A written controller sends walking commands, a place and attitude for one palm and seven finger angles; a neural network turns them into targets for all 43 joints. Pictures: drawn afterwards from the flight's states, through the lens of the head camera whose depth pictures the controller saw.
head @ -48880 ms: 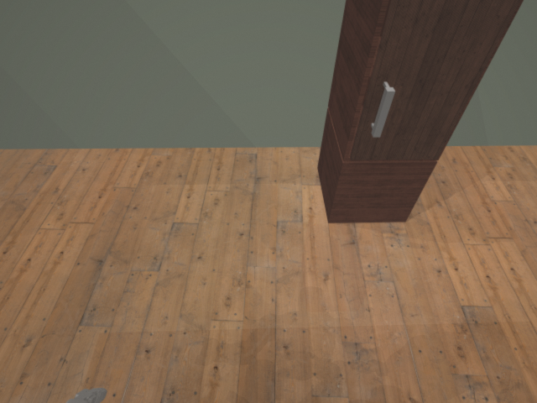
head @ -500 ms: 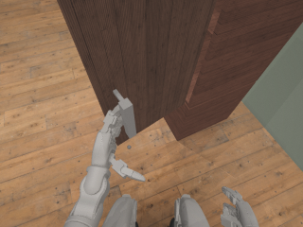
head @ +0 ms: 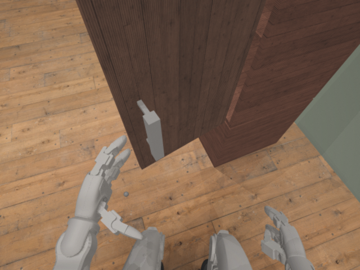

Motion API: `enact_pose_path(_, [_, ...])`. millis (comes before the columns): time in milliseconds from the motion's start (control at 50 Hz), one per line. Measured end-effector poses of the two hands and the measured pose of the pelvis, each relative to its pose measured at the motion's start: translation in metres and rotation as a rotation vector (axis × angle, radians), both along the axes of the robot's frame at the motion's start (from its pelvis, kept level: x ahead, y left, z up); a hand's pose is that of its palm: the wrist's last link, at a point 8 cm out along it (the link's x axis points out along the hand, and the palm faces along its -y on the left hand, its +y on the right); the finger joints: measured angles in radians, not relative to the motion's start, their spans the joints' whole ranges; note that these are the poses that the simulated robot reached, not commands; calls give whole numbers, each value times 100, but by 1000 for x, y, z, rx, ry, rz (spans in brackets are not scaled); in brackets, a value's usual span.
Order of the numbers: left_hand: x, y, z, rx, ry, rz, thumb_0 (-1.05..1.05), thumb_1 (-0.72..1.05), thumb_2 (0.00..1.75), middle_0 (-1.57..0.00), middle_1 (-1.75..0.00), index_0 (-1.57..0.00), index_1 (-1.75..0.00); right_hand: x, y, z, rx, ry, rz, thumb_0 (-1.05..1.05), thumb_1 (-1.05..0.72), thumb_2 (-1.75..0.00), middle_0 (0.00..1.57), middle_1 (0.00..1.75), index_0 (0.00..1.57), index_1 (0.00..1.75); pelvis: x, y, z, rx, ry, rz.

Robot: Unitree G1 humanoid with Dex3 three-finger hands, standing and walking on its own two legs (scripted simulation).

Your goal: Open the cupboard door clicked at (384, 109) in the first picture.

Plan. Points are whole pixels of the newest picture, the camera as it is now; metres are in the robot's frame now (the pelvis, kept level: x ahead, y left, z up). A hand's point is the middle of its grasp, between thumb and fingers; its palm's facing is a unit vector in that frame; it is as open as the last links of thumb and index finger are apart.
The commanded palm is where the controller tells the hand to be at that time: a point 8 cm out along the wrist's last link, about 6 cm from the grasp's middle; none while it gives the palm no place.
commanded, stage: slide the hand sideways off the handle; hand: left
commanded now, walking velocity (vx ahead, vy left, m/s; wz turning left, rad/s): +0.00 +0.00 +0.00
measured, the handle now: (150, 132) +0.41 +0.10 +0.03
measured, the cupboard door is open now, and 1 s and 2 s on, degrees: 100 100 100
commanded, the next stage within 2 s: draw the hand back to the body in 0.18 s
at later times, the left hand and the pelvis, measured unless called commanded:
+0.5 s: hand (100, 205) +0.23 +0.16 +0.08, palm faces -0.11 -0.99 -0.05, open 16.3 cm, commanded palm +0.21 +0.22 +0.09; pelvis -0.01 +0.00 +0.02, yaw +0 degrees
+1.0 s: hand (31, 194) +0.22 +0.22 +0.17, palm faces +0.19 -0.91 -0.36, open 14.7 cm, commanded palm +0.19 +0.27 +0.20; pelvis +0.03 +0.01 +0.10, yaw +0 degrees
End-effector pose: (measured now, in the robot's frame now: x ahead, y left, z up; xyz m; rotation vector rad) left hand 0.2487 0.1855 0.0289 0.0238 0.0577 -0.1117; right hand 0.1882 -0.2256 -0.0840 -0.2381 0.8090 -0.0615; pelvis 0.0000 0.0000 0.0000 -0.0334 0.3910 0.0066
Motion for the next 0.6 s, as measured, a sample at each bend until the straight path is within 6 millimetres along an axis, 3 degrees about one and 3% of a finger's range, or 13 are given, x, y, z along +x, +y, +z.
enact_pose_path(220, [-21, 22, 1, 5, -3, 8, -1, -50, 30, -15, -30, -16, -30, -16, -15, 2, -35, -16, -28, 1, -91, -90, 20, 30, 20, 30, -5, -4, -4, -5, -8, -3])
enact_pose_path(340, [-24, 22, 4, -3, -22, -12, -1, -50, 30, -15, -30, -15, -30, -20, -16, 1, -47, -36, -31, 1, -91, -90, 20, 30, 20, 30, -9, -2, -7, -11, -11, -1])
enact_pose_path(440, [-28, 22, 33, 15, -44, -18, -2, -50, 30, -15, -30, -15, -30, -22, -8, 11, -17, -48, -52, 1, -91, -90, 20, 30, 20, 30, -10, 1, 3, -10, -39, -2])
enact_pose_path(600, [-44, 35, 78, 47, -17, 36, -1, -50, 30, -15, -30, -16, -30, -21, 7, 47, 24, -89, -56, 1, -91, -90, 20, 30, 20, 30, -2, 3, 36, -9, -100, 7])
